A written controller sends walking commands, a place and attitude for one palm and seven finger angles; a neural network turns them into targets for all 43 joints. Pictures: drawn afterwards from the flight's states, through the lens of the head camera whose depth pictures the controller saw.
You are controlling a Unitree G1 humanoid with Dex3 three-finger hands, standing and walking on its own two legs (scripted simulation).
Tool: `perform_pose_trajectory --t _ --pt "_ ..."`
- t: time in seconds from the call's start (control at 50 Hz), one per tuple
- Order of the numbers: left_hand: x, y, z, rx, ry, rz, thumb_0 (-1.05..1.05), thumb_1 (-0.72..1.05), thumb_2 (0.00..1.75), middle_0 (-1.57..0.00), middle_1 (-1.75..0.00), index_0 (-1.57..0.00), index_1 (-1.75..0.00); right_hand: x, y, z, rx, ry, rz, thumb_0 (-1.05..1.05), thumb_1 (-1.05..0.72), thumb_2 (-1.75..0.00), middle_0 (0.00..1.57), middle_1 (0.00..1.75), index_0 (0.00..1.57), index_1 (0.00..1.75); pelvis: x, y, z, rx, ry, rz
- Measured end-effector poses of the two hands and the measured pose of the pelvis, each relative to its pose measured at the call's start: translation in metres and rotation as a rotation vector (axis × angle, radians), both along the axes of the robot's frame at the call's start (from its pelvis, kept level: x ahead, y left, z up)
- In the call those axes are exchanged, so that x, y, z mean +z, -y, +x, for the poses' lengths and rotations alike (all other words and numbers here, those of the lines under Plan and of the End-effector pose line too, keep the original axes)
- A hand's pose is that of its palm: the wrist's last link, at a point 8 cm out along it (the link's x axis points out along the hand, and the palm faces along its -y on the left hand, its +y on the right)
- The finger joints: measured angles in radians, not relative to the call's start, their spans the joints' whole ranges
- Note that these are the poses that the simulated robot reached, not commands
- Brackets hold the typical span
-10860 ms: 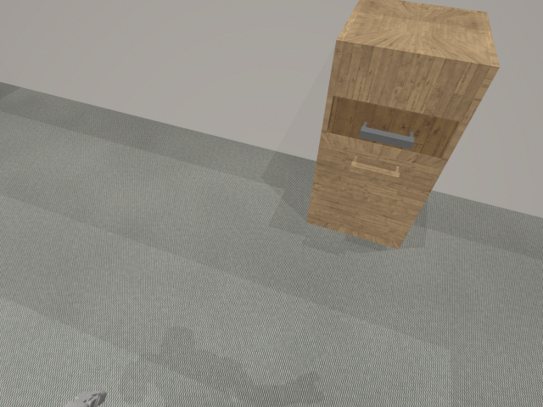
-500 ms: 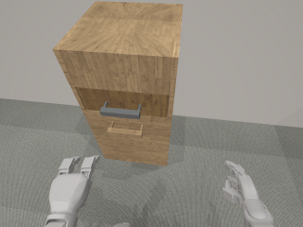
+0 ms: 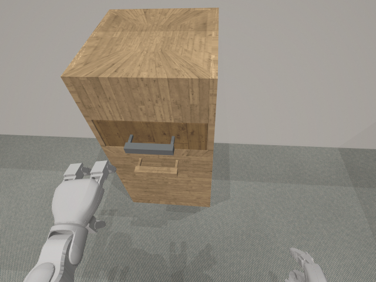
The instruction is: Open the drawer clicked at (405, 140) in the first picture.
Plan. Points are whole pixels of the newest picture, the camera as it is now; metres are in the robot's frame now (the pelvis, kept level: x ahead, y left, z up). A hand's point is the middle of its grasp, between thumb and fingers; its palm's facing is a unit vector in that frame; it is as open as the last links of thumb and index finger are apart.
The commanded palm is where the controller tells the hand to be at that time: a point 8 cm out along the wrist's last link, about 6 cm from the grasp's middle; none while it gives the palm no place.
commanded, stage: raise the hand with hooked fingers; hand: left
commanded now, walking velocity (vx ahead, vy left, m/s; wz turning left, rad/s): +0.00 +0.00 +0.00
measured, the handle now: (150, 143) +0.55 +0.20 -0.14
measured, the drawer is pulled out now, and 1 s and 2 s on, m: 0.00 0.00 0.00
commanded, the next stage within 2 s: move the hooked fingers above the handle in 0.88 s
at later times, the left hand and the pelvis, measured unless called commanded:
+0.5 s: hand (84, 162) +0.31 +0.25 +0.09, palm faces +0.04 -0.06 -1.00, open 13.8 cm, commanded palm +0.29 +0.25 +0.15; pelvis +0.01 +0.00 +0.02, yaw +1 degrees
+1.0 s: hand (88, 163) +0.32 +0.24 +0.09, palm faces +0.04 -0.08 -1.00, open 13.8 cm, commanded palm +0.30 +0.24 +0.14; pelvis +0.01 +0.00 +0.02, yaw +0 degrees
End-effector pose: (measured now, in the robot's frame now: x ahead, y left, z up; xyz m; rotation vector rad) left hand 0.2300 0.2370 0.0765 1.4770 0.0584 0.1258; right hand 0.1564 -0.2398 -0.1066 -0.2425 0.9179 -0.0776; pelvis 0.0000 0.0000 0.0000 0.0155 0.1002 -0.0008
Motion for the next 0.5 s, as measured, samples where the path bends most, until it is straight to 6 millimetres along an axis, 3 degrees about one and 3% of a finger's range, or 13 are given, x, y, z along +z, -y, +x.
perform_pose_trajectory --t 0.1,0.3,0.5 --pt "0.014 -0.003 0.014 0.010 0.017 0.002 0.00 -0.20 0.42 -0.30 -1.01 -0.30 -1.02 0.009 -0.004 0.018 -0.001 0.047 0.004 0.01 -0.91 -0.90 0.20 0.29 0.20 0.30 0.003 -0.004 0.003 0.001 0.014 -0.001" --pt "0.043 -0.005 0.037 -0.002 0.005 0.015 0.00 -0.41 0.33 -0.32 -1.15 -0.31 -1.15 0.028 -0.033 0.055 0.057 0.127 0.062 0.01 -0.91 -0.90 0.20 0.29 0.20 0.30 0.012 -0.004 0.009 0.004 0.048 -0.002" --pt "0.070 -0.012 0.060 -0.018 -0.006 0.033 0.00 -0.48 0.30 -0.32 -1.19 -0.31 -1.20 0.027 -0.038 0.058 0.079 0.092 0.074 0.01 -0.91 -0.90 0.20 0.30 0.21 0.30 0.018 -0.001 0.015 0.018 0.059 -0.006"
